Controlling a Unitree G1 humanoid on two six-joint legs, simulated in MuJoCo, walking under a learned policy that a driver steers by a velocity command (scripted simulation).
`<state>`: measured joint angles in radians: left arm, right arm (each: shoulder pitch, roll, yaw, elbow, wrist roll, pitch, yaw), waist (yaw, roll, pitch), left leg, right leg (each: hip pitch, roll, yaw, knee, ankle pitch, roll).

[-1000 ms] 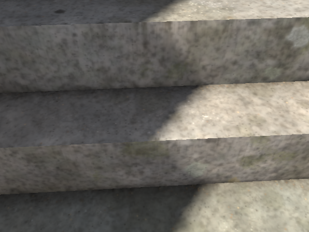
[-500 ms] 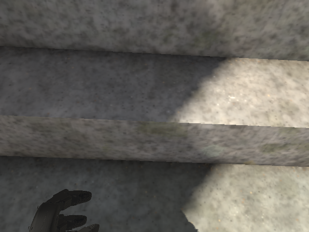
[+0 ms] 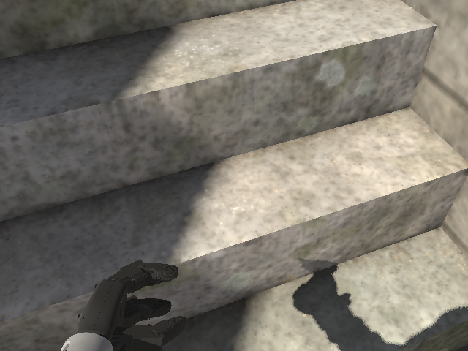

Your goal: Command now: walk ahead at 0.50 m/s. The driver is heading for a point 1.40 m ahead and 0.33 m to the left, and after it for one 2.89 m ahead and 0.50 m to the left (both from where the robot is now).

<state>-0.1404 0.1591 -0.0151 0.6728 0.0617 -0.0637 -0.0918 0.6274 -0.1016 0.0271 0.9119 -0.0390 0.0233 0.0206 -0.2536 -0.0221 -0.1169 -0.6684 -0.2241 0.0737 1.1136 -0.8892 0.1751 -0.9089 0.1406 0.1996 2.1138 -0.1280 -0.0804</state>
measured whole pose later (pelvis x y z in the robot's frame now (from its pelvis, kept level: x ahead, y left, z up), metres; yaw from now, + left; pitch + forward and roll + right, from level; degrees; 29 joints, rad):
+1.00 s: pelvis +0.11 +0.04 +0.08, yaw +1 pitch +6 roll +3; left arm 0.13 0.19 -0.01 0.87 0.03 0.00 -0.07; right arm 0.35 -0.10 0.01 1.13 -0.09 -0.03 0.08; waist -0.05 -0.05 -0.18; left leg -0.42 -0.09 0.07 0.72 -0.41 0.09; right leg -1.26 0.09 0.23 2.12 -0.07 -0.25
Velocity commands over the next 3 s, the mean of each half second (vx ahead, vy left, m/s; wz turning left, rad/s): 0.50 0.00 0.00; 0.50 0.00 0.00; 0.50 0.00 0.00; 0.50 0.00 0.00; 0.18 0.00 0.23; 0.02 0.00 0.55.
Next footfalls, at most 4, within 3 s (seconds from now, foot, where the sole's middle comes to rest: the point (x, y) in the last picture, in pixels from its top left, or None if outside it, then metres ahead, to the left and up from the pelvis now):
0.28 right None -0.11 -0.07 -0.88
0.64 left None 0.13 0.13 -0.66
1.22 right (260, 348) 0.41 -0.12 -0.44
1.70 left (125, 236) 0.60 0.10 -0.22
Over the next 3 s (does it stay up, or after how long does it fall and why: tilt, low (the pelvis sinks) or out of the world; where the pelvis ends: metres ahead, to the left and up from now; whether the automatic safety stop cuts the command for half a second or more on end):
stays up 0.81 -0.05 0.77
